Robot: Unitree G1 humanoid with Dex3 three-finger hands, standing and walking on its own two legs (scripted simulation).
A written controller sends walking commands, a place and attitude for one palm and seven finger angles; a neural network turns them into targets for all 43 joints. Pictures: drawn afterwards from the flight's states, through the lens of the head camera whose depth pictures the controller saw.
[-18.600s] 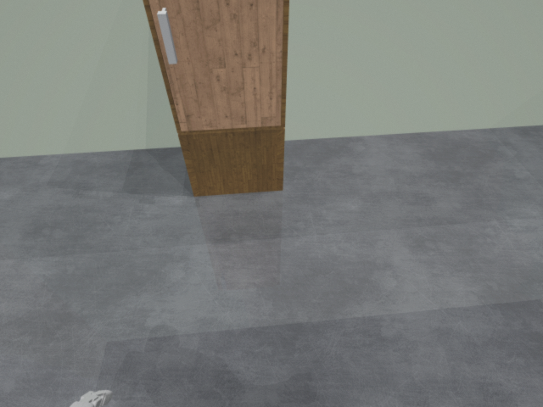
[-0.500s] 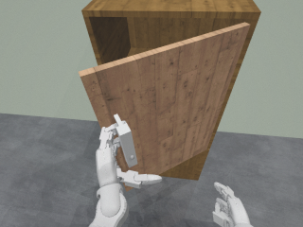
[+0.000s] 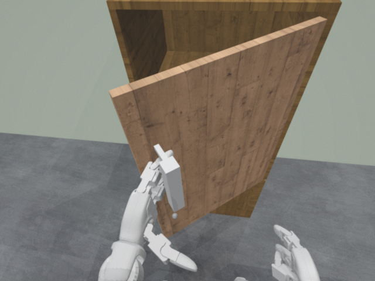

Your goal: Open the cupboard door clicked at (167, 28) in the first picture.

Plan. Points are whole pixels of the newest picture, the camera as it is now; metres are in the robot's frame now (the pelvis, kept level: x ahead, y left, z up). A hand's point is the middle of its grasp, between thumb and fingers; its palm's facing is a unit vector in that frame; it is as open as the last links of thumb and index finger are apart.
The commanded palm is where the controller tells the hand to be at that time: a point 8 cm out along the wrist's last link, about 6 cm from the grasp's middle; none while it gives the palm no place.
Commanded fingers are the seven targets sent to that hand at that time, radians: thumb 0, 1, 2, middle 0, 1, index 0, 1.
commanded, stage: slide the hand sideways off the handle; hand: left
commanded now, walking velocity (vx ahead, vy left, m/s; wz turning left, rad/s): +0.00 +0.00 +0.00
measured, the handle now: (168, 178) +0.30 +0.06 +0.09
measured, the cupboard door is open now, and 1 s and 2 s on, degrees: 39 39 39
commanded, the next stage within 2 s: draw the hand back to the body in 0.92 s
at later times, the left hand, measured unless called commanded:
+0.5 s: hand (157, 226) +0.20 +0.07 +0.09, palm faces -0.09 -1.00 -0.02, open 16.1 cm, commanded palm +0.17 +0.13 +0.09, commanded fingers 0.00 -0.50 0.30 -0.15 -0.30 -0.15 -0.30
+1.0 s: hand (121, 243) +0.17 +0.13 +0.08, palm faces -0.08 -1.00 -0.03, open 16.3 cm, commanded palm +0.15 +0.18 +0.09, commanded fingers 0.00 -0.50 0.30 -0.15 -0.30 -0.15 -0.30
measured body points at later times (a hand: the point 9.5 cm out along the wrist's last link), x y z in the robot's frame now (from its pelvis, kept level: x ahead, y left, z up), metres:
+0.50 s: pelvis +0.01 -0.01 -0.01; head +0.03 -0.03 +0.44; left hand +0.20 +0.12 +0.10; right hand +0.19 -0.23 -0.07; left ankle +0.00 +0.11 -0.70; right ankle +0.05 -0.12 -0.70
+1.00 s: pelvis +0.01 +0.00 -0.02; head +0.04 -0.01 +0.43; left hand +0.17 +0.18 +0.09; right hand +0.20 -0.23 -0.07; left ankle +0.00 +0.11 -0.70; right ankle +0.05 -0.12 -0.70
